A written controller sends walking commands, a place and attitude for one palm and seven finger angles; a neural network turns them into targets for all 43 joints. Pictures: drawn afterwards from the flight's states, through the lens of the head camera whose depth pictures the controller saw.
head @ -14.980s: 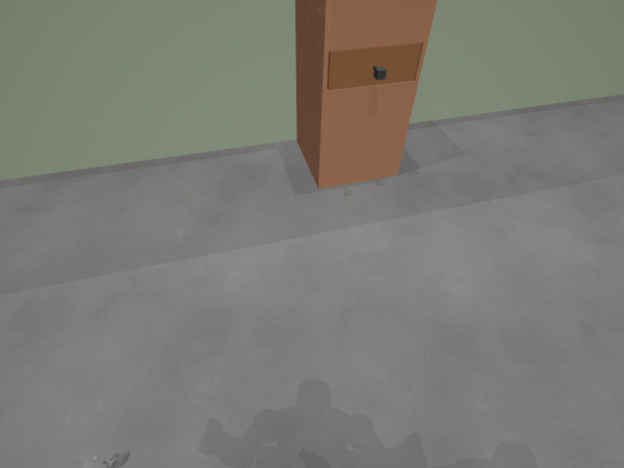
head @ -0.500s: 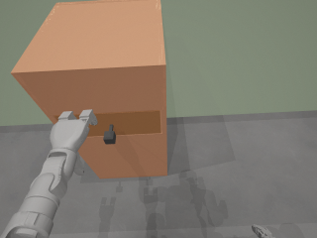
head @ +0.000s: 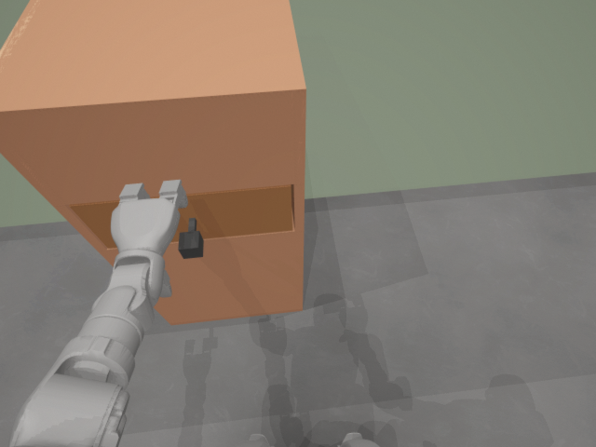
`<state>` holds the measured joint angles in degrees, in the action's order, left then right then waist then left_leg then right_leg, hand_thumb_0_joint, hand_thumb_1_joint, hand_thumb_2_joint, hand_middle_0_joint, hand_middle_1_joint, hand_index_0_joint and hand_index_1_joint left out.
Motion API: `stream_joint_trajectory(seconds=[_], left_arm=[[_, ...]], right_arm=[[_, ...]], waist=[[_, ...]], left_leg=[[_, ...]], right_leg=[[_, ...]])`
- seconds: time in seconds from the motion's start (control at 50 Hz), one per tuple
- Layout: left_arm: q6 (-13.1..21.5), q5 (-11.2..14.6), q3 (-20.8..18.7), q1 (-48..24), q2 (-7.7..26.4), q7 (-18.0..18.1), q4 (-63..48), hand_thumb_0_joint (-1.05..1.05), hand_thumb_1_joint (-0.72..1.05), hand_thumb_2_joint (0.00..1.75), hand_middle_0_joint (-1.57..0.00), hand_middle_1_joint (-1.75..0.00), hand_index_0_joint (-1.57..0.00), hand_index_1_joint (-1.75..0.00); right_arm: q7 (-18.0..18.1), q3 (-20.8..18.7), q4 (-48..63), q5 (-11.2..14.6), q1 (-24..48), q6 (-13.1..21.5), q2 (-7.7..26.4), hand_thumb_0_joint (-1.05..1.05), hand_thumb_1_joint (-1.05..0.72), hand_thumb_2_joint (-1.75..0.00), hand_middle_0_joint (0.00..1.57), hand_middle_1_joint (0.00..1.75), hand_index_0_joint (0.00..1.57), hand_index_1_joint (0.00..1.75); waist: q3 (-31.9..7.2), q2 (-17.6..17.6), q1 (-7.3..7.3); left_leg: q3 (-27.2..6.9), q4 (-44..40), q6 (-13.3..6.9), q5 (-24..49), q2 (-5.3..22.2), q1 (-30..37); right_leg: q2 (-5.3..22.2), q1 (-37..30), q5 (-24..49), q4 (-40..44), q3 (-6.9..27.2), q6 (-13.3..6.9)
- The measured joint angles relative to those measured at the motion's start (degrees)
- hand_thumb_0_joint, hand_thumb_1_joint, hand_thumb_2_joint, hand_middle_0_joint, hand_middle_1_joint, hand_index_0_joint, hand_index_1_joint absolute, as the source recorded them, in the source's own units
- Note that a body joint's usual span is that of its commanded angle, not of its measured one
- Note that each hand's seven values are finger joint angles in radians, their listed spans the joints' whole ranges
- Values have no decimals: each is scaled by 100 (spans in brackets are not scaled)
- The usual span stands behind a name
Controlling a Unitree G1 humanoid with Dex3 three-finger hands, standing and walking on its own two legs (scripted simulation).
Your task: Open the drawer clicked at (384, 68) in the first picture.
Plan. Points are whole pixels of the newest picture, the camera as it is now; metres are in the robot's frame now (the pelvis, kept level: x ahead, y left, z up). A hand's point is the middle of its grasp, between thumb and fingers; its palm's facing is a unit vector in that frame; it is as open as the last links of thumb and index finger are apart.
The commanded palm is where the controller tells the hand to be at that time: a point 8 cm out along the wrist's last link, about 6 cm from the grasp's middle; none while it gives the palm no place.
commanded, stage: move the hooked fingers above the handle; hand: left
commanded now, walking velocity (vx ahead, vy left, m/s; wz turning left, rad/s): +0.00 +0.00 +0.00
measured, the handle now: (191, 236) +0.49 +0.21 -0.13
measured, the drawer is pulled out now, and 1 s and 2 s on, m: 0.00 0.00 0.00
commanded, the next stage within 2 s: none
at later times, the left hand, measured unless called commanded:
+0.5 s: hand (175, 244) +0.44 +0.22 -0.07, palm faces -0.10 +0.00 -1.00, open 13.8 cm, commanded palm +0.43 +0.20 +0.00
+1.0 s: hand (171, 243) +0.43 +0.22 -0.06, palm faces -0.10 -0.03 -1.00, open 13.8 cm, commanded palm +0.43 +0.20 +0.00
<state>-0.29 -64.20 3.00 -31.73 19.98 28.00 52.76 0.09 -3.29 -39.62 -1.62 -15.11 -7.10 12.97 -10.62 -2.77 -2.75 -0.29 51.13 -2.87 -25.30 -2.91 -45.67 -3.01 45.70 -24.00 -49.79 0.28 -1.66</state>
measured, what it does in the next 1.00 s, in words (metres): stands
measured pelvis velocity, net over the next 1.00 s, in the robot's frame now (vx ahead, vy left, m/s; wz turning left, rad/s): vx -0.01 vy -0.01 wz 0.00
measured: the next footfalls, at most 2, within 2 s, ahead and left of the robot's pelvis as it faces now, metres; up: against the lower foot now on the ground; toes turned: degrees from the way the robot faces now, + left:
none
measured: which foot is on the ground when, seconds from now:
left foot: down 0.00-1.00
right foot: down 0.00-1.00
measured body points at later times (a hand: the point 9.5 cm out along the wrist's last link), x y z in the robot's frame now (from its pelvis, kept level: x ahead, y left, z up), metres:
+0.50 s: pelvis -0.02 +0.00 -0.03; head +0.11 +0.00 +0.40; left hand +0.44 +0.21 -0.02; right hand +0.01 -0.27 -0.16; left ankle -0.02 +0.09 -0.69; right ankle -0.01 -0.11 -0.69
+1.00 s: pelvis -0.01 -0.01 -0.02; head +0.11 -0.01 +0.41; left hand +0.43 +0.22 -0.01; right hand +0.02 -0.27 -0.16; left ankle -0.02 +0.09 -0.69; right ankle -0.01 -0.11 -0.69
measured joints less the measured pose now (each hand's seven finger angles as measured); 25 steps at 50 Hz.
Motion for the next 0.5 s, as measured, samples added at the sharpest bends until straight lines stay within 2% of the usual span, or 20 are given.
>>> stream_joint_trajectory(seconds=[0.08, 0.14, 0.2, 0.28, 0.38, 0.44, 0.5], left_arm=[[-169, 80, 85, -125, -46, -10, 285, -1, -48, 30, -32, -120, -32, -120], [-133, 97, 201, -216, -112, -45, 433, -1, -48, 30, -32, -120, -32, -120], [43, 16, 207, -346, -169, 24, 506, -1, -48, 30, -32, -120, -32, -120], [131, -154, 50, -574, -158, 337, 639, -1, -49, 30, -32, -120, -32, -120], [-313, -158, -113, -977, 0, 643, 1160, 0, -48, 30, -32, -120, -32, -120], [-581, 1, -134, -1140, 128, 501, 1405, 0, -48, 30, -32, -120, -32, -120], [-579, 200, -128, -1142, 226, 167, 1356, 0, -48, 30, -32, -120, -32, -120]], right_arm=[[-57, -40, -66, -10, -137, -25, 14, 1, -91, -89, 20, 30, 20, 30], [-61, -52, -121, -22, -227, -17, 10, 1, -91, -89, 20, 30, 20, 30], [-66, -47, -175, -65, -266, 13, 2, 1, -91, -89, 20, 30, 20, 30], [-102, -25, -225, -141, -236, 29, 22, 1, -91, -89, 20, 30, 20, 30], [-159, 22, -272, -166, -112, 30, 69, 1, -91, -89, 20, 30, 20, 30], [-159, 54, -241, -124, -81, 58, 78, 1, -91, -89, 20, 30, 20, 30], [-108, 65, -196, -82, -141, 114, 63, 1, -91, -89, 20, 30, 20, 30]], waist=[[-26, -34, -16], [-31, -22, -50], [-51, 12, -124], [-117, 29, -254], [-125, -14, -386], [-47, -39, -427], [1, -44, -428]], left_leg=[[11, 112, -22, -37, 6, -150], [-10, 199, -29, -59, 2, -254], [-39, 353, -24, -96, 3, -439], [-46, 635, -7, -179, 29, -781], [-10, 912, -1, -246, 68, -1155], [7, 947, 1, -229, 80, -1260], [4, 899, 7, -190, 83, -1273]], right_leg=[[-6, 136, -17, -76, 4, 27], [-3, 221, -34, -139, -23, 35], [-5, 386, -69, -266, -64, 29], [-32, 721, -135, -522, -91, 10], [-70, 1113, -180, -800, -78, 0], [-79, 1230, -161, -847, -66, 0], [-81, 1246, -125, -807, -67, -4]])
